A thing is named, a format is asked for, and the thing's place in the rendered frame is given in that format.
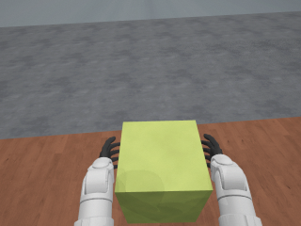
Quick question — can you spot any robot right forearm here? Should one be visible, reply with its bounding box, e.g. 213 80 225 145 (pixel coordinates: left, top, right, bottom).
210 153 262 226

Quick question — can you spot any carton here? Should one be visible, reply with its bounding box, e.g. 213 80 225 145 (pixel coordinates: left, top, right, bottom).
115 120 213 224

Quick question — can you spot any robot left hand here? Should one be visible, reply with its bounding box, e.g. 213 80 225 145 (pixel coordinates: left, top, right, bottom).
99 137 120 169

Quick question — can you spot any robot right hand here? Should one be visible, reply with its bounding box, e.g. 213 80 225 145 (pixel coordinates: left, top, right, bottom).
200 134 223 168

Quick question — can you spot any robot left forearm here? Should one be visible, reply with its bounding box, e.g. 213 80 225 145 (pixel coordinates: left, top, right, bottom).
73 157 115 226

